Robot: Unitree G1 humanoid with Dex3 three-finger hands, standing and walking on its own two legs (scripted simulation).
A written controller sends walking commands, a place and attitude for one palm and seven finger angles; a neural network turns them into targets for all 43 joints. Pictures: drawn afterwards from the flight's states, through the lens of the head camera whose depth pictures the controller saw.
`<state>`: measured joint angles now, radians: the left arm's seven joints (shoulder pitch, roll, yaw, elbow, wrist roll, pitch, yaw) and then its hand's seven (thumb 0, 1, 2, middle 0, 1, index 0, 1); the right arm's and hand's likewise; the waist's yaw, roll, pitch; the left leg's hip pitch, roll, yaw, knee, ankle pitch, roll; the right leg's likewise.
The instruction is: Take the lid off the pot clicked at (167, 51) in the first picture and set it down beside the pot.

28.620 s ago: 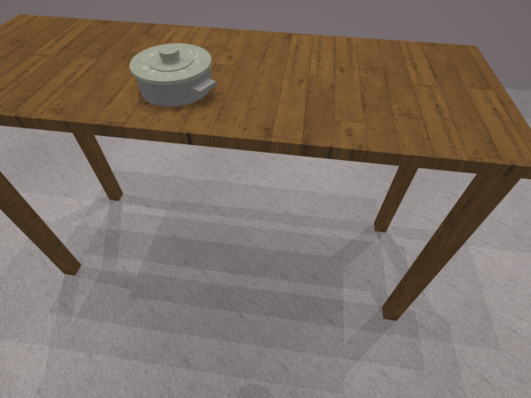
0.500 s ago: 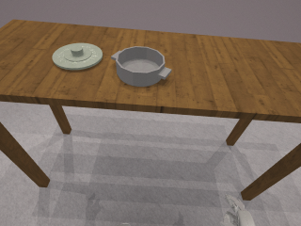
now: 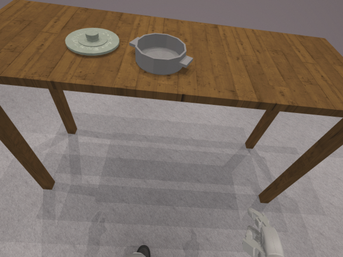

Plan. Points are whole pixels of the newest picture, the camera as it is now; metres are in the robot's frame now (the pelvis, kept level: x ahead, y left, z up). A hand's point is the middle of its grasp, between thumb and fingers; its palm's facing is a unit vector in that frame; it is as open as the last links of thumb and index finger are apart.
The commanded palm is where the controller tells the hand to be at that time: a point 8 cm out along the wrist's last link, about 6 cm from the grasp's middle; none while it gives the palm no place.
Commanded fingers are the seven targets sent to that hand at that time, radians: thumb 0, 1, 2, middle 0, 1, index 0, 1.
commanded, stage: stop stepping back and stand still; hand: left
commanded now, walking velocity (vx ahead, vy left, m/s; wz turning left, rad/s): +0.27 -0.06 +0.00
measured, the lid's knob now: (92, 34) +0.76 +0.32 +0.11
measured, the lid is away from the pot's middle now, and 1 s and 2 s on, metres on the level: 0.25 0.25 0.25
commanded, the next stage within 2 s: let the arm hang, fingers relaxed in 1.28 s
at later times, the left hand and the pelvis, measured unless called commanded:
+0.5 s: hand out of the picture +0.05 +0.22 +0.28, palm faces +0.41 -0.80 -0.43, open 7.5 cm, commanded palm -0.01 +0.29 +0.29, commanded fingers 0.00 0.90 0.90 -0.20 -0.30 -0.20 -0.30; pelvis -0.14 +0.01 -0.01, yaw +1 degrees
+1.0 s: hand out of the picture +0.00 +0.28 -0.11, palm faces +0.11 -0.95 -0.29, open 7.4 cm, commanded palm none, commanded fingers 0.00 0.90 0.90 -0.20 -0.30 -0.20 -0.30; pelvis -0.16 +0.06 -0.02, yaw +6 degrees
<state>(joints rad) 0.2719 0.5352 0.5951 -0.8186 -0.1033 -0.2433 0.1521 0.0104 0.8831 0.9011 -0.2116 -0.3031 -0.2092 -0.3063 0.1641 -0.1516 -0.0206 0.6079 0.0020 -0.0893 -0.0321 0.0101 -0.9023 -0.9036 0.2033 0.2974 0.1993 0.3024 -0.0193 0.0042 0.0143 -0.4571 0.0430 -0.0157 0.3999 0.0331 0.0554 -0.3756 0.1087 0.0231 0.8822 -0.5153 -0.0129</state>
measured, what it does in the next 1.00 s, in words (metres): walks backwards: right foot, then left foot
